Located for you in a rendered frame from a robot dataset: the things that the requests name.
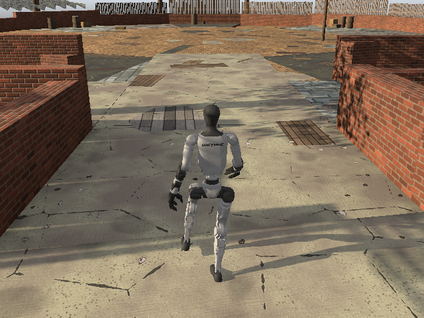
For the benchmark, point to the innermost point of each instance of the left robot thigh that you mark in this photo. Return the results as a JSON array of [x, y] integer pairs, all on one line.
[[195, 193]]

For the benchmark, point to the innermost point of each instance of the right robot upper arm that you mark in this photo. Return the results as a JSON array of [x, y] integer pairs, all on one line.
[[235, 149]]

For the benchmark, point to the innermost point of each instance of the robot head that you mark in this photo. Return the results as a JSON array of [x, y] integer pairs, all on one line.
[[211, 115]]

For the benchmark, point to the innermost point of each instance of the left robot hand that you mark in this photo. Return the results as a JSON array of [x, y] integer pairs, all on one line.
[[171, 201]]

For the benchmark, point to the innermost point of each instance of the left robot upper arm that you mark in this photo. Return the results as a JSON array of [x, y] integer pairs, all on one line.
[[188, 151]]

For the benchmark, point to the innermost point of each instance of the robot right forearm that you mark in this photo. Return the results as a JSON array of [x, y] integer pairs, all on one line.
[[238, 169]]

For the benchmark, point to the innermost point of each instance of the right robot hand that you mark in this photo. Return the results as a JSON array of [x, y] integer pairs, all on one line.
[[229, 171]]

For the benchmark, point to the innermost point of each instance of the robot left forearm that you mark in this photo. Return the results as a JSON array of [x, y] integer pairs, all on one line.
[[180, 175]]

